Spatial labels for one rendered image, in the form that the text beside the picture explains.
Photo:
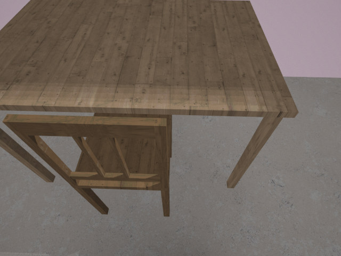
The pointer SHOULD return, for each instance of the table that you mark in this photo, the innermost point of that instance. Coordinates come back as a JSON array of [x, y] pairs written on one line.
[[165, 57]]

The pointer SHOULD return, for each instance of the chair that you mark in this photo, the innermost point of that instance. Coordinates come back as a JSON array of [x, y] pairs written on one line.
[[121, 151]]

